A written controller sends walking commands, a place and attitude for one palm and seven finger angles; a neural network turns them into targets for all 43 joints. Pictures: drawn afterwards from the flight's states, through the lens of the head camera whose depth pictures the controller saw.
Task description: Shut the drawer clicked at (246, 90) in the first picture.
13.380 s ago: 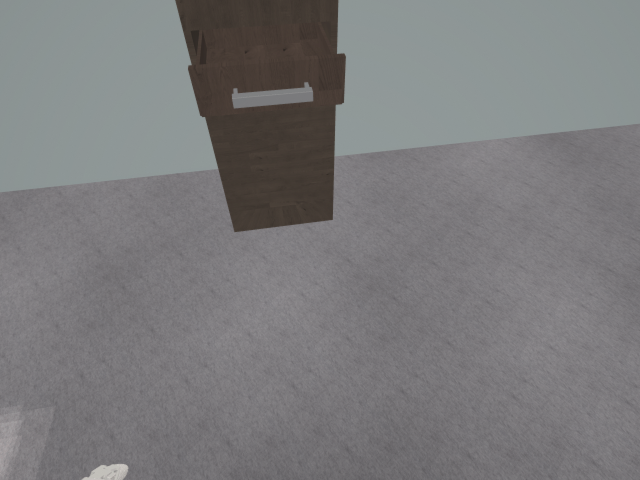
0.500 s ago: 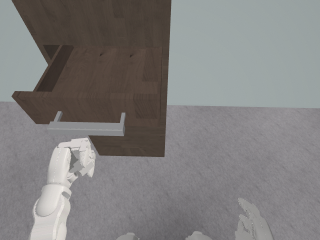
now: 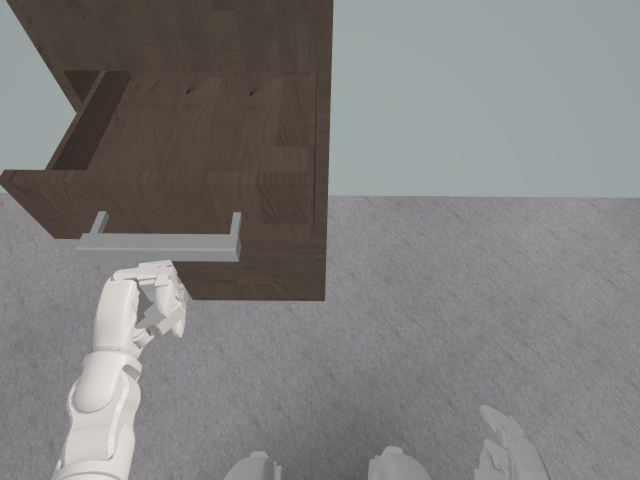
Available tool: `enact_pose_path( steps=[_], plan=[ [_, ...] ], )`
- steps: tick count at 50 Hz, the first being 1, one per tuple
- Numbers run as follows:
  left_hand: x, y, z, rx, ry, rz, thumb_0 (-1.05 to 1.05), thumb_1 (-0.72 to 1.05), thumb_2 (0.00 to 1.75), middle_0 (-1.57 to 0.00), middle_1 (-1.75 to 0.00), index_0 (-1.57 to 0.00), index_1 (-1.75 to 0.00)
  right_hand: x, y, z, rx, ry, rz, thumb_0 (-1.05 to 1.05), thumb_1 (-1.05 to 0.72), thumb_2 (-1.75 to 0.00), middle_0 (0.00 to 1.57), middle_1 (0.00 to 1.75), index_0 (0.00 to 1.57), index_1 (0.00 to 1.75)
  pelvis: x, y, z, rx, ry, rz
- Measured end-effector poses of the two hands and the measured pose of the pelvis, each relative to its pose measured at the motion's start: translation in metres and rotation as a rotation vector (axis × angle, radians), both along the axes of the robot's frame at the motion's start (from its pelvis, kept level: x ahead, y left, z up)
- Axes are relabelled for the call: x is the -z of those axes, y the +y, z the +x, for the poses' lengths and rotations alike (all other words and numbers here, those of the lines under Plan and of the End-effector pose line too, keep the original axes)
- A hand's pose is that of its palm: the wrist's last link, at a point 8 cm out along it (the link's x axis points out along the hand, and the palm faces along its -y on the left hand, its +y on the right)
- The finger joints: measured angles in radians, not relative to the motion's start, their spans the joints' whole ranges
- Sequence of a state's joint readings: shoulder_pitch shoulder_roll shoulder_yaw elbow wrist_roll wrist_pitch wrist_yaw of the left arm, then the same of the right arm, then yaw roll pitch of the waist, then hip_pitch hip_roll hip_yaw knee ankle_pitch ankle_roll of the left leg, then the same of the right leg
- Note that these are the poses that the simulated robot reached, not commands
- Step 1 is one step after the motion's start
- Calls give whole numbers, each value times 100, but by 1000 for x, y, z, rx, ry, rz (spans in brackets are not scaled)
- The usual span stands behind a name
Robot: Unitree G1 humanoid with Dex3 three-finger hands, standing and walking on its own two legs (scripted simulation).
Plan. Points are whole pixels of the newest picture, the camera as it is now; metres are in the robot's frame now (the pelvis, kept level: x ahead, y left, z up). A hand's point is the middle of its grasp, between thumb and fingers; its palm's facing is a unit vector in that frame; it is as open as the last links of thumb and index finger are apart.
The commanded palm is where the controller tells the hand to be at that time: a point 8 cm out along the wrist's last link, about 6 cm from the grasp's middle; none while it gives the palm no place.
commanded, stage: bring the fist close to the handle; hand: left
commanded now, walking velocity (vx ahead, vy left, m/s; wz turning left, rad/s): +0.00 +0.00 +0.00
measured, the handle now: (165, 233) +0.41 +0.22 +0.05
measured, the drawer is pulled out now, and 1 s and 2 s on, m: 0.23 0.16 0.03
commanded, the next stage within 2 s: push the drawer shut in 0.06 s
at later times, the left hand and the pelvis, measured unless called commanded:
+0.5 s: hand (184, 284) +0.34 +0.18 +0.04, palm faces +0.01 -1.00 -0.04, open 3.1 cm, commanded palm +0.33 +0.23 +0.05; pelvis +0.00 +0.00 +0.00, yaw +0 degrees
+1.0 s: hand (190, 239) +0.40 +0.19 +0.04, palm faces +0.01 -1.00 -0.03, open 3.0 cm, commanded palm +0.39 +0.24 +0.05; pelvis -0.01 +0.01 +0.00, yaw -1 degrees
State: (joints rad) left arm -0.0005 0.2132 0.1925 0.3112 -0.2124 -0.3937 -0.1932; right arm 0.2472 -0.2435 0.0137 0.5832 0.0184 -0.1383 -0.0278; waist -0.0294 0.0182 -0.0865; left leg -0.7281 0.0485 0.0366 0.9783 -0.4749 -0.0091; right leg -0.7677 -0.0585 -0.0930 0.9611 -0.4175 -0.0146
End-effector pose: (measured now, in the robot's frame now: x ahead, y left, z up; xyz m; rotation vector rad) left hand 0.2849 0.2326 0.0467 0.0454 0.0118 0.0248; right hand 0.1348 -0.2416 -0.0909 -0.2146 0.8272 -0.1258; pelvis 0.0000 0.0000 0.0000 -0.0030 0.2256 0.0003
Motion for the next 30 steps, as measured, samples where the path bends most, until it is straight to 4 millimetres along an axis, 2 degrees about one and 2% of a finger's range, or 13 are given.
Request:
enact_pose_path(
  steps=[13, 21, 30],
  plan=[
    [1, -1, 1, 7, -8, -2, 2, 90, 90, -140, -160, -140, -160, -2, 1, 9, -12, -15, -9, 1, -90, -90, 20, 30, 21, 29, 1, 1, 1, -6, 2, -2],
    [-1, 0, 24, 16, -19, -2, 2, 90, 91, -140, -160, -140, -160, 2, 2, 8, -11, 1, -11, 1, -90, -90, 20, 30, 21, 29, 3, 1, 0, -8, 10, -5],
    [2, 4, 44, 13, -5, -3, -3, 85, 92, -140, -160, -140, -160, 9, 0, -10, 2, 72, -19, 1, -90, -90, 20, 30, 21, 29, 3, 1, -3, -9, 19, -6]
  ],
)
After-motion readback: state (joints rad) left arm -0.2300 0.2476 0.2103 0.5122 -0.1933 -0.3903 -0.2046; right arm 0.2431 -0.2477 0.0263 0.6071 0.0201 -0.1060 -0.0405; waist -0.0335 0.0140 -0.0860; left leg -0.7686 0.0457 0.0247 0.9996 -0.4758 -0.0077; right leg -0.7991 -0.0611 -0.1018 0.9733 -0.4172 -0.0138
